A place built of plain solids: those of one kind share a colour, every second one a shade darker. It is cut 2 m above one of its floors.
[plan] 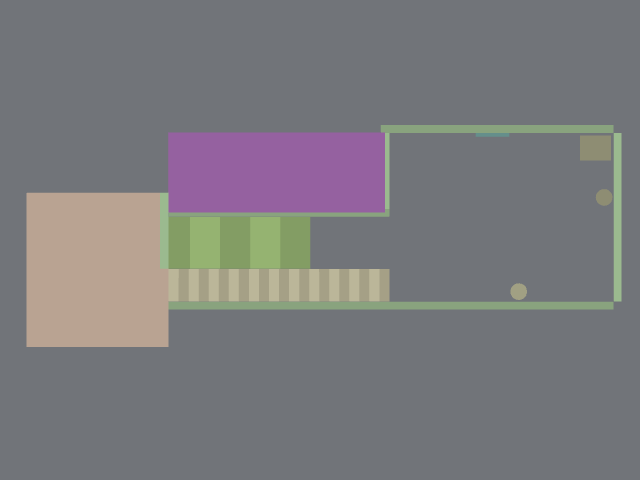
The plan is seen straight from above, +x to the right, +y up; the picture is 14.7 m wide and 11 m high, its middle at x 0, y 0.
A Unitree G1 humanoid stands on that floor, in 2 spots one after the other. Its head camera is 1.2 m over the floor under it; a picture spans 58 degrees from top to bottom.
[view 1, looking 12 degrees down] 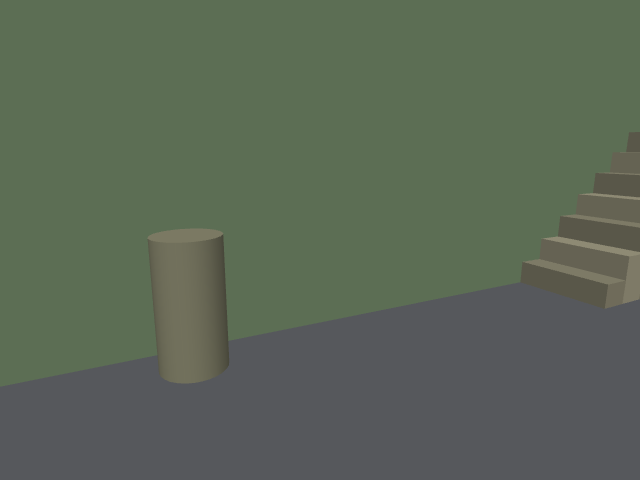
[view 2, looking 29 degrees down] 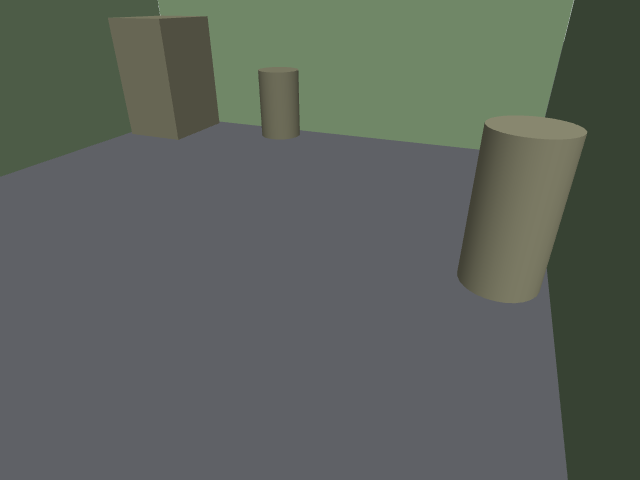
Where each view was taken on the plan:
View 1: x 4.94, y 1.13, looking -117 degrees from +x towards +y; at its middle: wall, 2.92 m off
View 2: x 2.59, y -1.04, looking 22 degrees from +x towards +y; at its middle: ground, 2.48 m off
